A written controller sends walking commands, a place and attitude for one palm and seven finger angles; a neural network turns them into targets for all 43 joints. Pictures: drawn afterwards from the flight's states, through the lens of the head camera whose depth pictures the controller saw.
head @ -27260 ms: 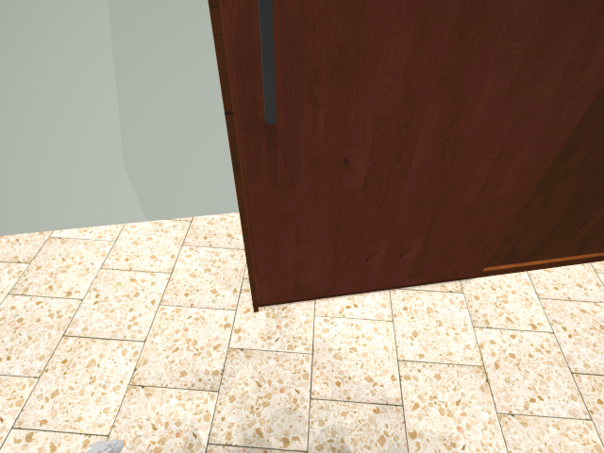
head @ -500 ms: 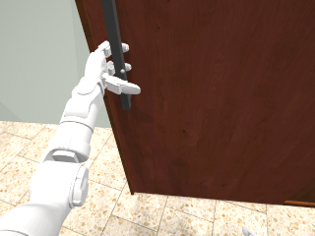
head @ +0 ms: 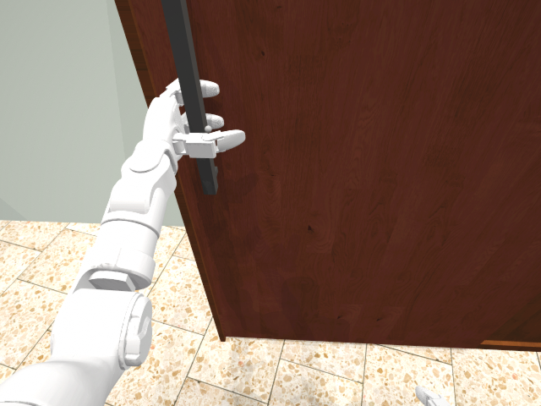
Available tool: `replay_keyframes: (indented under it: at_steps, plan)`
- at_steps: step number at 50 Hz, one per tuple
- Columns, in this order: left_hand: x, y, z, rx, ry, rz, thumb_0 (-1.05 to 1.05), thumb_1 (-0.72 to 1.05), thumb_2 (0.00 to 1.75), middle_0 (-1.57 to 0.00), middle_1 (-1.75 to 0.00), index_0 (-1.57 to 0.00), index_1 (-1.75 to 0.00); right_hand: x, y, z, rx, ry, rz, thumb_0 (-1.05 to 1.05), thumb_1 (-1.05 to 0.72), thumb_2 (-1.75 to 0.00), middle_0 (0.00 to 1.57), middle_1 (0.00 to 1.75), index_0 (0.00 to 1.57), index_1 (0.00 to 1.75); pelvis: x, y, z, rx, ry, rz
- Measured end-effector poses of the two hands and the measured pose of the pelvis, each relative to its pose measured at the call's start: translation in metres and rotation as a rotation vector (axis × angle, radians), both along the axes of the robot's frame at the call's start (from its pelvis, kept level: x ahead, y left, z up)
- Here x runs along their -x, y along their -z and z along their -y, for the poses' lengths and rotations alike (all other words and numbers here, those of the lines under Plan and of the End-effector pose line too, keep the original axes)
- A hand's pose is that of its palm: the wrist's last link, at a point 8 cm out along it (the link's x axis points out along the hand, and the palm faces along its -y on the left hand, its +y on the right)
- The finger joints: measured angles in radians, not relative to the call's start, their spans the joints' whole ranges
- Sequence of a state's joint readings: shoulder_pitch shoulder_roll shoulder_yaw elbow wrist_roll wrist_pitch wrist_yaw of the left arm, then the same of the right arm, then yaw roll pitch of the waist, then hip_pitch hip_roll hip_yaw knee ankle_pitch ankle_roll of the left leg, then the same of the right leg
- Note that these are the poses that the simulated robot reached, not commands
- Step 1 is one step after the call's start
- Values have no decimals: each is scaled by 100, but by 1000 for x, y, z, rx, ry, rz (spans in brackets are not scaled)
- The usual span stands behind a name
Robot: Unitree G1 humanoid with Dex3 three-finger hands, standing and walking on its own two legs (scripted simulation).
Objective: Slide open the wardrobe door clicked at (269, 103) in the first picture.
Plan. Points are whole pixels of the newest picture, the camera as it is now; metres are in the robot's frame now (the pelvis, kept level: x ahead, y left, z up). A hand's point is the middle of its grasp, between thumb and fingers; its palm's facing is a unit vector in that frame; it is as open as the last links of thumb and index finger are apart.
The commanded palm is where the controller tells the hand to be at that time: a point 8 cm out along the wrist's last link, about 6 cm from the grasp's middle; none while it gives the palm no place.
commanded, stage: grip the handle and tug to test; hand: left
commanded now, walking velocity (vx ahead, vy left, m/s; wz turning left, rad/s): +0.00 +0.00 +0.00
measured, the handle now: (197, 100) +0.48 +0.12 +0.24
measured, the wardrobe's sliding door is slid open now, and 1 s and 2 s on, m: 0.00 0.00 0.00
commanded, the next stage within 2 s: tug the door sideways, standing still in 1.04 s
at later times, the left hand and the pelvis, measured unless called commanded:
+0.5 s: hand (211, 128) +0.44 +0.10 +0.22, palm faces -0.03 -1.00 +0.01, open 5.3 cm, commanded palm +0.42 +0.16 +0.22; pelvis +0.01 -0.01 +0.00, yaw +0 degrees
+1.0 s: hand (211, 129) +0.44 +0.10 +0.21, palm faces -0.03 -1.00 +0.01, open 5.4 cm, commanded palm +0.39 +0.16 +0.22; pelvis +0.03 -0.01 +0.00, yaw -2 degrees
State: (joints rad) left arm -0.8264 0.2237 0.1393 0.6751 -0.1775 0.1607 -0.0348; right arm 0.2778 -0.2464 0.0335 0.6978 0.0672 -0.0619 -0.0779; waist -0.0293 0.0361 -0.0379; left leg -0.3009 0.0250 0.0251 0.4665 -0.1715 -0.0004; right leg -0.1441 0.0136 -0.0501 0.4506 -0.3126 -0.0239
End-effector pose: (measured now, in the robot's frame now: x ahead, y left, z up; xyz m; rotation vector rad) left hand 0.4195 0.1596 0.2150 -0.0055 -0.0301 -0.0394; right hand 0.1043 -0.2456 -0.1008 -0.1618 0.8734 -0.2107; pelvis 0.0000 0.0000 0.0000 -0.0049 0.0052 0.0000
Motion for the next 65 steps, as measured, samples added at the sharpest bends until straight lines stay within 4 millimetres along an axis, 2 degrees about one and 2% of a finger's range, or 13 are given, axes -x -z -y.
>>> replay_keyframes:
  at_steps: [14, 18, 37, 45, 52, 60, 65]
  plan:
    - [-1, -1, -2, -21, -19, -15, 1, 64, 79, -43, -136, -42, -136, -13, -1, 3, -2, -10, 0, 1, -90, -90, 20, 29, 20, 30, -5, -1, 5, -3, -5, 2]
    - [-1, 0, 4, 0, -2, -16, 1, 75, 84, -44, -138, -43, -138, -16, -1, 5, -2, -8, 3, 1, -90, -90, 20, 29, 20, 30, -7, -1, 6, -5, -3, 2]
    - [-1, 0, 4, -1, -12, -14, 1, 74, 85, -43, -140, -42, -140, -21, -3, 16, -1, 12, 3, 1, -91, -90, 20, 29, 20, 30, -12, -1, 14, -10, 5, 5]
    - [0, 1, 4, 8, -12, 3, 1, 76, 82, -41, -140, -40, -140, -29, -7, 17, -17, 31, 27, 1, -91, -90, 20, 29, 20, 30, -20, -2, 15, -16, 23, 6]
    - [0, 1, 5, 3, -9, 13, 0, 78, 80, -39, -140, -37, -140, -47, -12, 17, -23, 34, 56, 1, -90, -90, 20, 29, 20, 30, -31, -2, 14, -20, 36, 3]
    - [1, 2, 4, 3, -1, 19, 0, 78, 79, -38, -140, -36, -140, -79, -19, 15, -24, 14, 88, 1, -91, -90, 20, 29, 20, 30, -46, -2, 13, -25, 38, -7]
    - [1, 1, 5, 5, -15, 1, 1, 76, 82, -39, -140, -38, -140, -98, -17, 10, -7, -44, 70, 1, -91, -90, 20, 29, 20, 30, -48, -1, 13, -23, 9, -10]
